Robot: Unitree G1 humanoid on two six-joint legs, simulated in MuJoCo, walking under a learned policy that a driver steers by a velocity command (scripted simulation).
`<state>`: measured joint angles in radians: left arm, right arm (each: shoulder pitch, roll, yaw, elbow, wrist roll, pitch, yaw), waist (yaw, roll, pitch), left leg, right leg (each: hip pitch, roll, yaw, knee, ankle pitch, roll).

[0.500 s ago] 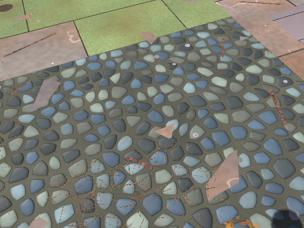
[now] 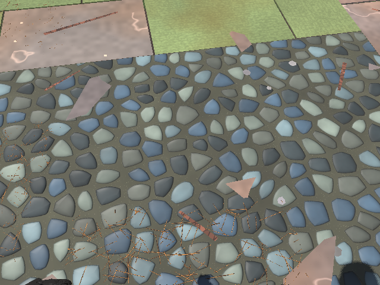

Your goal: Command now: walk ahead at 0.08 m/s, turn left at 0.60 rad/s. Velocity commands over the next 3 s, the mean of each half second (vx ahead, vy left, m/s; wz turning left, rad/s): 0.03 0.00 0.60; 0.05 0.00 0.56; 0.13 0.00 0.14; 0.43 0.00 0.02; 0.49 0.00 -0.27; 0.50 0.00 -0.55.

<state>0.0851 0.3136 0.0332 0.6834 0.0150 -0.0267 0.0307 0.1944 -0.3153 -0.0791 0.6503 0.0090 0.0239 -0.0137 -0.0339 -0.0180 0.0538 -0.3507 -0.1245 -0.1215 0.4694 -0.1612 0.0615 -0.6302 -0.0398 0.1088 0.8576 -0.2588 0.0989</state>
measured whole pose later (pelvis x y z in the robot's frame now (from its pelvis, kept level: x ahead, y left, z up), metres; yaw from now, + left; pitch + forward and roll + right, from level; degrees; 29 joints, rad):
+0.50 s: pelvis +0.04 -0.02 +0.00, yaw +18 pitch +1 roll +0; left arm 0.14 0.29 0.07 0.69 -0.01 0.02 0.03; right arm 0.16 -0.29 -0.08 0.61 0.02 0.08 0.01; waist 0.02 -0.01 0.06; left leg -0.34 0.02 0.02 0.67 -0.32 -0.04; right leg -0.29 -0.10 -0.13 0.51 -0.22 0.02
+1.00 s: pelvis +0.09 +0.00 +0.00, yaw +35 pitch +1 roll -1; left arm 0.11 0.28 0.07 0.68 0.02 -0.03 0.00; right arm 0.20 -0.32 -0.07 0.64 0.01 0.04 -0.03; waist -0.02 0.03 0.02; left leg -0.28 -0.10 -0.23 0.65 -0.42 0.02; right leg -0.32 0.05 0.03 0.51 -0.20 -0.01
